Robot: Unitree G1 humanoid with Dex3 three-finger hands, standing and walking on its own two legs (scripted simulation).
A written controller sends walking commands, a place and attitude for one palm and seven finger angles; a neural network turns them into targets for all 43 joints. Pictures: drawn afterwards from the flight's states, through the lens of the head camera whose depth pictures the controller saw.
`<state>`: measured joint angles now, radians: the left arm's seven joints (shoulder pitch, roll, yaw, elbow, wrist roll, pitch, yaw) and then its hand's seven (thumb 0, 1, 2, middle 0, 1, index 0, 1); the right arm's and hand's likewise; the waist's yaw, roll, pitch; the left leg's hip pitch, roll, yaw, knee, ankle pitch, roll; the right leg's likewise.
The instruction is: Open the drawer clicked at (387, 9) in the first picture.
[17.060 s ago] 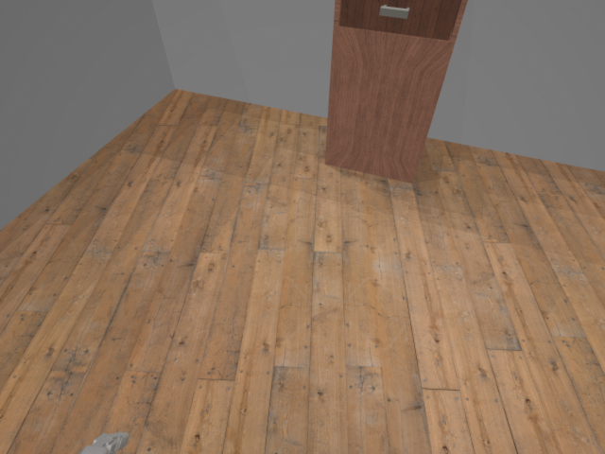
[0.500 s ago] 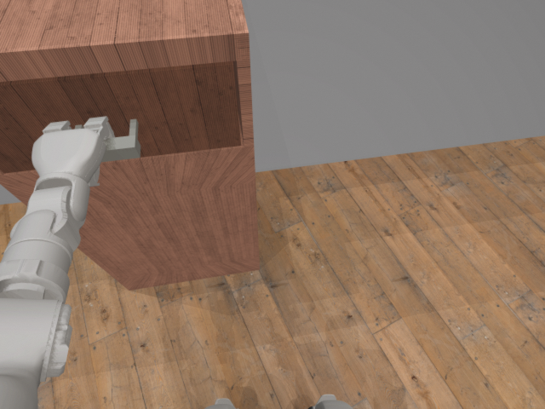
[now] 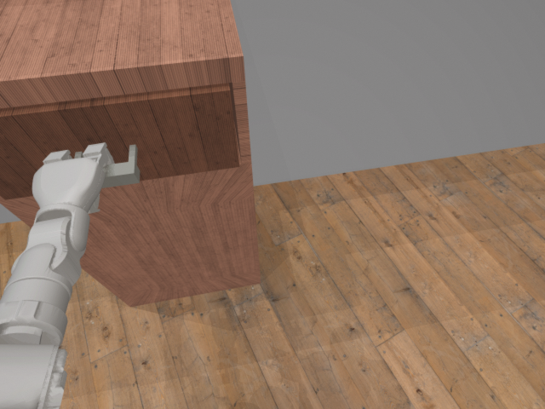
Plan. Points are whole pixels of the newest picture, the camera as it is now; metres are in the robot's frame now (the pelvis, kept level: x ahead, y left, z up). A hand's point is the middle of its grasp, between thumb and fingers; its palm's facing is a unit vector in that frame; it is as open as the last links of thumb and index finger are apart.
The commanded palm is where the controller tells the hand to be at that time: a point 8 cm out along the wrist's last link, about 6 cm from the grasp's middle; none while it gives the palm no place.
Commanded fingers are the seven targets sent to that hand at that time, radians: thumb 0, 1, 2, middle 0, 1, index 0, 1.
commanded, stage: pull the drawer open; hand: left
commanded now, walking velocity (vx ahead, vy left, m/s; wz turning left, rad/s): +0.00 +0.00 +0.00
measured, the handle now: (105, 165) +0.48 +0.27 +0.05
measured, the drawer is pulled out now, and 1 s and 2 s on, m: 0.01 0.14 0.30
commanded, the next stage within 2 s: none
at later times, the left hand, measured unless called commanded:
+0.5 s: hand (87, 209) +0.41 +0.29 +0.03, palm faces -0.06 -0.01 -1.00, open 6.0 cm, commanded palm +0.37 +0.27 +0.09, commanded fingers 0.00 0.90 0.90 -0.40 -1.35 -0.40 -1.35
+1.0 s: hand (80, 280) +0.29 +0.27 +0.03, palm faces +0.02 -0.06 -1.00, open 5.8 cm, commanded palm +0.25 +0.26 +0.09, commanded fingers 0.00 0.90 0.90 -0.40 -1.35 -0.40 -1.35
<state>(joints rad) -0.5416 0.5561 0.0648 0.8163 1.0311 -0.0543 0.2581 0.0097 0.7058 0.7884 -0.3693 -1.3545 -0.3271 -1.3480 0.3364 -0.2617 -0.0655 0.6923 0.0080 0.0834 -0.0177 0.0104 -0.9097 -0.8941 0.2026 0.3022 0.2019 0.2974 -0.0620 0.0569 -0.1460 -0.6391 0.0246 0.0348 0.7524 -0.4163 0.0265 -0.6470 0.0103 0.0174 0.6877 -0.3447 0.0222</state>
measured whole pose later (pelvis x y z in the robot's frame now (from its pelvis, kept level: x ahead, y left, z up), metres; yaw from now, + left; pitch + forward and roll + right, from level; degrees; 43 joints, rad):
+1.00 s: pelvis +0.00 +0.00 +0.01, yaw +2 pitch +10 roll -1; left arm -0.04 0.41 -0.03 0.28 1.00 0.08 0.29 0.02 0.72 0.80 -0.33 -1.35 -0.36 -1.35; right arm 0.15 -0.24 -0.04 0.63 0.00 0.04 -0.02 0.01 -0.91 -0.89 0.20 0.30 0.20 0.30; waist 0.02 0.06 -0.12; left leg -0.46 0.00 0.02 0.69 -0.40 0.02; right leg -0.48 -0.01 0.00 0.65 -0.35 0.02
